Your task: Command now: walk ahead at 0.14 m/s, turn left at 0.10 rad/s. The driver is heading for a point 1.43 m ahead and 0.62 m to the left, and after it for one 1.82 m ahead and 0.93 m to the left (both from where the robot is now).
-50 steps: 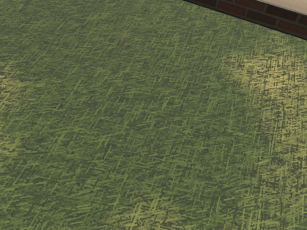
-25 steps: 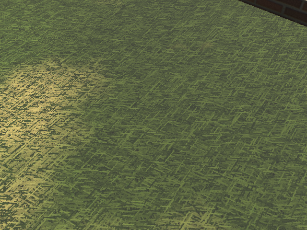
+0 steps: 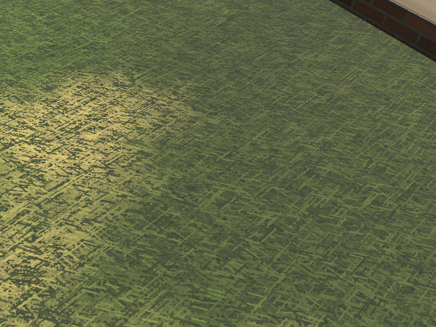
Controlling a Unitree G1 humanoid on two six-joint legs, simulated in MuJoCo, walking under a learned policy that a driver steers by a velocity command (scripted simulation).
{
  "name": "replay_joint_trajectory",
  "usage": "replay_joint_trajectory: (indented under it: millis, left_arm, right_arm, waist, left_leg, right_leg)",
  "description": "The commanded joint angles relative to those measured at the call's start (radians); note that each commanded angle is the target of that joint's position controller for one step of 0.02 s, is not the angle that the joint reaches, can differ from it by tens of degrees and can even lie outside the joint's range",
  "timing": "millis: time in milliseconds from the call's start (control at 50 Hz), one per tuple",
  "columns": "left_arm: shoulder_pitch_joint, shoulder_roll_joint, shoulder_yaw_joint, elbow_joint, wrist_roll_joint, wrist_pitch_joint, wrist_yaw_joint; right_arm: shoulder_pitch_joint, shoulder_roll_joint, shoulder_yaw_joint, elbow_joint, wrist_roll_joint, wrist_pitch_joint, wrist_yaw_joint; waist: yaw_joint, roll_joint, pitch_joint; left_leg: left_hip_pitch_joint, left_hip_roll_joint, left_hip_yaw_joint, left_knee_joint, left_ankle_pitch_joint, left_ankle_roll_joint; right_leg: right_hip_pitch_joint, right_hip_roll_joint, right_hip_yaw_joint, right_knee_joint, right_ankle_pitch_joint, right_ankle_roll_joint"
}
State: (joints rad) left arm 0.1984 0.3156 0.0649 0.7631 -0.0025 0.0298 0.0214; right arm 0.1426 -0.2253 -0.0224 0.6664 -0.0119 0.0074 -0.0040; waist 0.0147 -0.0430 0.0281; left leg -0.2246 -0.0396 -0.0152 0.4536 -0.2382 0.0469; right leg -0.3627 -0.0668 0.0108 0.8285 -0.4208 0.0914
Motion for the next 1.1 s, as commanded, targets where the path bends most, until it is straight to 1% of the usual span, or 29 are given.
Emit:
replay_joint_trajectory:
  millis: [20, 60, 100, 140, 160, 180, 200, 220, 240, 260, 340, 420, 480, 520, 560, 600, 620, 640, 660, 680, 700, 720, 740, 780, 840, 940, 1000, 1060, 1100]
  left_arm:
    - [-0.071, 0.082, 0.011, -0.083, -0.012, -0.023, -0.002]
    - [-0.084, 0.095, 0.013, -0.091, -0.022, -0.042, -0.006]
    - [-0.07, 0.079, 0.01, -0.085, -0.02, -0.068, -0.014]
    - [0.028, 0.064, 0.012, -0.041, -0.014, -0.094, -0.024]
    - [0.101, 0.069, 0.017, -0.01, -0.006, -0.103, -0.024]
    - [0.217, 0.1, 0.026, 0.016, -0.001, -0.107, -0.018]
    - [0.294, 0.197, 0.049, 0.028, 0.008, -0.11, -0.014]
    - [0.274, 0.205, 0.056, 0.016, 0.016, -0.117, -0.017]
    - [0.204, 0.137, 0.036, -0.005, 0.009, -0.125, -0.009]
    - [0.155, 0.106, 0.028, -0.018, 0.003, -0.129, -0.005]
    - [0.133, 0.077, 0.02, -0.026, 0.017, -0.133, -0.003]
    - [0.133, 0.104, 0.026, -0.025, 0.014, -0.126, -0.001]
    - [0.177, 0.133, 0.034, -0.003, 0.001, -0.119, 0.001]
    - [0.193, 0.148, 0.038, 0.012, -0.013, -0.11, -0.001]
    - [0.184, 0.176, 0.045, 0.014, -0.019, -0.099, 0.002]
    - [0.166, 0.203, 0.052, 0.006, -0.022, -0.081, 0.009]
    - [0.152, 0.196, 0.048, -0.005, -0.026, -0.081, 0.013]
    - [0.189, 0.107, 0.018, -0.027, 0.007, -0.092, 0.011]
    - [0.247, 0.02, -0.016, -0.093, 0.003, -0.123, 0.001]
    - [0.114, 0.131, 0.007, -0.114, -0.03, -0.159, -0.011]
    - [0.049, 0.137, 0.008, -0.145, -0.055, -0.173, -0.017]
    - [0.045, 0.121, 0.003, -0.138, -0.036, -0.179, -0.011]
    - [0.055, 0.123, 0.009, -0.128, -0.009, -0.175, -0.006]
    - [0.094, 0.122, 0.013, -0.117, 0.007, -0.151, -0.011]
    - [0.055, 0.091, 0.005, -0.135, 0.026, -0.127, -0.008]
    - [-0.163, 0.042, -0.016, -0.193, 0.017, -0.139, -0.016]
    - [-0.237, 0.061, -0.011, -0.216, -0.001, -0.152, -0.033]
    - [-0.212, 0.097, 0.007, -0.216, -0.006, -0.161, -0.045]
    - [-0.081, 0.118, 0.025, -0.183, -0.002, -0.169, -0.042]
  right_arm:
    - [0.048, -0.222, -0.066, -0.023, 0.013, -0.005, -0.006]
    - [0.069, -0.226, -0.068, -0.009, 0.022, -0.01, -0.008]
    - [0.065, -0.222, -0.066, 0.001, 0.034, -0.016, -0.007]
    - [0.008, -0.217, -0.064, -0.006, 0.047, -0.013, -0.006]
    - [-0.014, -0.196, -0.059, -0.012, 0.045, -0.013, -0.006]
    - [-0.062, -0.135, -0.042, -0.031, 0.036, -0.02, -0.003]
    - [-0.089, -0.06, -0.026, -0.071, 0.034, -0.035, 0.0]
    - [-0.104, -0.142, -0.046, -0.091, 0.041, -0.047, -0.003]
    - [-0.055, -0.183, -0.064, -0.07, 0.053, -0.055, 0.003]
    - [-0.005, -0.183, -0.069, -0.042, 0.056, -0.055, 0.009]
    - [-0.001, -0.137, -0.065, -0.023, 0.041, -0.056, 0.025]
    - [-0.07, -0.095, -0.046, -0.07, 0.038, -0.053, 0.041]
    - [-0.155, -0.069, -0.03, -0.109, 0.036, -0.058, 0.062]
    - [-0.174, -0.081, -0.032, -0.126, 0.04, -0.059, 0.074]
    - [-0.145, -0.117, -0.049, -0.134, 0.039, -0.056, 0.08]
    - [0.042, -0.192, -0.09, -0.097, 0.044, -0.046, 0.075]
    - [0.205, -0.243, -0.121, -0.057, 0.047, -0.037, 0.059]
    - [0.31, -0.309, -0.139, -0.027, 0.05, -0.021, 0.034]
    - [0.247, -0.382, -0.14, -0.067, 0.044, -0.037, 0.033]
    - [0.255, -0.288, -0.116, -0.072, 0.036, -0.052, 0.04]
    - [0.223, -0.247, -0.102, -0.054, 0.03, -0.065, 0.041]
    - [0.157, -0.226, -0.093, -0.057, 0.032, -0.074, 0.042]
    - [0.097, -0.199, -0.086, -0.067, 0.026, -0.078, 0.04]
    - [0.043, -0.189, -0.081, -0.082, 0.014, -0.08, 0.032]
    - [0.072, -0.206, -0.084, -0.052, 0.024, -0.087, 0.016]
    - [0.149, -0.228, -0.087, -0.011, 0.035, -0.072, -0.004]
    - [0.205, -0.235, -0.089, 0.016, 0.042, -0.063, -0.009]
    - [0.212, -0.227, -0.088, 0.023, 0.042, -0.051, -0.014]
    - [0.197, -0.205, -0.081, 0.025, 0.034, -0.046, -0.012]
  waist:
    - [-0.071, 0.215, -0.037]
    - [-0.077, 0.203, 0.01]
    - [-0.056, 0.173, 0.026]
    - [0.014, 0.145, 0.011]
    - [0.051, 0.126, -0.018]
    - [0.102, 0.067, -0.056]
    - [0.119, -0.158, -0.072]
    - [0.122, -0.171, 0.006]
    - [0.077, -0.105, 0.063]
    - [0.045, -0.104, 0.082]
    - [0.042, -0.058, 0.072]
    - [0.058, -0.043, 0.091]
    - [0.087, -0.027, 0.125]
    - [0.077, -0.027, 0.126]
    - [0.03, -0.059, 0.067]
    - [-0.089, -0.09, -0.068]
    - [-0.18, -0.059, -0.151]
    - [-0.181, 0.12, -0.233]
    - [-0.071, 0.31, -0.393]
    - [-0.151, 0.16, -0.386]
    - [-0.129, 0.133, -0.229]
    - [-0.071, 0.032, -0.127]
    - [-0.031, 0.033, -0.094]
    - [0.017, 0.076, -0.063]
    - [0.015, 0.07, -0.023]
    - [-0.073, 0.1, 0.002]
    - [-0.101, 0.116, -0.002]
    - [-0.074, 0.153, -0.02]
    - [-0.006, 0.175, -0.066]
  left_leg:
    - [0.089, 0.249, -0.29, -0.223, -0.207, 0.19]
    - [0.095, 0.289, -0.369, -0.256, -0.333, 0.199]
    - [0.062, 0.286, -0.396, -0.255, -0.333, 0.199]
    - [-0.038, 0.228, -0.347, -0.219, -0.29, 0.173]
    - [-0.121, 0.186, -0.317, -0.168, -0.26, 0.142]
    - [-0.271, 0.118, -0.254, -0.016, -0.25, 0.083]
    - [-0.463, -0.029, -0.057, 0.275, -0.264, 0.002]
    - [-0.582, 0.001, -0.084, 0.473, -0.364, -0.011]
    - [-0.636, 0.046, -0.14, 0.578, -0.287, -0.005]
    - [-0.662, 0.057, -0.142, 0.614, -0.209, -0.005]
    - [-0.626, 0.088, -0.104, 0.623, 0.04, -0.038]
    - [-0.528, 0.108, -0.018, 0.424, 0.201, -0.07]
    - [-0.459, 0.104, 0.051, 0.274, 0.238, -0.047]
    - [-0.443, 0.092, 0.073, 0.211, 0.202, -0.013]
    - [-0.354, 0.036, 0.117, 0.188, 0.128, 0.034]
    - [-0.106, -0.038, 0.146, 0.175, 0.069, 0.092]
    - [0.156, -0.058, 0.119, 0.115, 0.12, 0.133]
    - [0.461, 0.109, -0.152, 0.116, 0.088, 0.182]
    - [0.673, 0.363, -0.795, -0.068, -0.197, 0.395]
    - [0.63, 0.364, -0.815, -0.183, -0.262, 0.355]
    - [0.495, 0.333, -0.666, -0.196, -0.207, 0.308]
    - [0.323, 0.284, -0.543, -0.197, -0.074, 0.274]
    - [0.208, 0.239, -0.456, -0.201, 0.032, 0.254]
    - [0.073, 0.198, -0.384, -0.243, 0.148, 0.257]
    - [-0.041, 0.166, -0.294, -0.262, 0.253, 0.26]
    - [-0.071, 0.096, -0.236, -0.222, 0.169, 0.186]
    - [-0.011, 0.126, -0.303, -0.166, 0.127, 0.177]
    - [0.099, 0.167, -0.399, -0.066, 0.147, 0.153]
    - [0.116, 0.153, -0.389, 0.035, 0.278, 0.123]
  right_leg:
    - [-0.061, 0.027, -0.038, -0.072, -0.021, -0.024]
    - [-0.102, 0.019, -0.024, -0.118, -0.057, -0.063]
    - [-0.048, 0.026, -0.02, -0.208, -0.047, -0.1]
    - [0.148, 0.054, -0.052, -0.399, 0.12, -0.136]
    - [0.299, 0.046, -0.043, -0.446, 0.204, -0.146]
    - [0.482, -0.05, 0.058, -0.464, 0.167, -0.169]
    - [0.566, -0.231, 0.324, -0.563, -0.076, -0.245]
    - [0.481, -0.371, 0.536, -0.66, -0.211, -0.348]
    - [0.461, -0.347, 0.497, -0.674, -0.271, -0.34]
    - [0.47, -0.297, 0.41, -0.679, -0.22, -0.296]
    - [0.426, -0.2, 0.09, -0.687, 0.245, -0.226]
    - [0.327, -0.157, -0.089, -0.711, 0.395, -0.228]
    - [0.321, -0.178, -0.151, -0.722, 0.447, -0.23]
    - [0.387, -0.202, -0.176, -0.687, 0.57, -0.225]
    - [0.452, -0.217, -0.205, -0.571, 0.95, -0.21]
    - [0.449, -0.21, -0.228, -0.298, 1.231, -0.188]
    - [0.318, -0.178, -0.247, -0.077, 1.157, -0.156]
    - [0.03, -0.112, -0.218, 0.244, 0.462, -0.12]
    - [-0.305, 0.103, -0.054, 0.59, -0.171, -0.073]
    - [-0.396, 0.062, 0.113, 0.634, -0.109, -0.088]
    - [-0.437, 0.022, 0.096, 0.581, -0.021, -0.108]
    - [-0.393, -0.026, 0.09, 0.487, 0.052, -0.112]
    - [-0.33, -0.056, 0.093, 0.407, 0.093, -0.105]
    - [-0.254, -0.076, 0.087, 0.354, 0.141, -0.083]
    - [-0.253, -0.067, 0.051, 0.234, 0.215, -0.03]
    - [-0.199, 0.01, 0.029, -0.161, 0.511, -0.011]
    - [-0.162, 0.045, 0.046, -0.271, 0.526, -0.023]
    - [-0.129, 0.054, 0.074, -0.327, 0.408, -0.061]
    - [0.032, 0.062, 0.034, -0.374, 0.371, -0.111]
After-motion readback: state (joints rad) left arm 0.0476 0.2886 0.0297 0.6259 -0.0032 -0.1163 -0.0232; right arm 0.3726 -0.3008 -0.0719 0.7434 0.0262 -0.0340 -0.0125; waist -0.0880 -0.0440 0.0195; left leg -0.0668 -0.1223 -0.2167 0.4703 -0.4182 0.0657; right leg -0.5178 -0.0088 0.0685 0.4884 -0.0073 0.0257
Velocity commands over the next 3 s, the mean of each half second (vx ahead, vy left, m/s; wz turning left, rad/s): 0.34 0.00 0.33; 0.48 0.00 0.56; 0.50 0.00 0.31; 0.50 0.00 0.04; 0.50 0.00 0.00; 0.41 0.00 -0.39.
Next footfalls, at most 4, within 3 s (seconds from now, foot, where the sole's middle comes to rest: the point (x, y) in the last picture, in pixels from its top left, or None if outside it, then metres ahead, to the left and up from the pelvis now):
0.18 right None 0.04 -0.13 -0.78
0.62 left None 0.35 0.16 -0.78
1.12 right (189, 264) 0.69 0.10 -0.78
1.62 left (84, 243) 0.75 0.46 -0.78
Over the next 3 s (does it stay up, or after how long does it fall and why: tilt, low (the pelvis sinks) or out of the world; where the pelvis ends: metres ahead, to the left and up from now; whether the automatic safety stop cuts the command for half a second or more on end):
stays up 1.26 0.70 0.00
